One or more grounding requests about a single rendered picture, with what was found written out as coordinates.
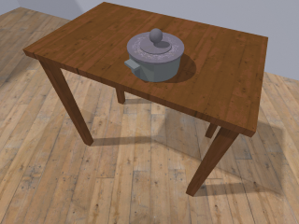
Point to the table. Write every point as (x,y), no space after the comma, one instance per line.
(219,79)

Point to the knob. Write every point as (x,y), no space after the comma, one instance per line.
(155,35)

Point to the lid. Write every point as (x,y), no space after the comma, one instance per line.
(141,49)

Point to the pot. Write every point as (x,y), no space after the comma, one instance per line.
(153,72)

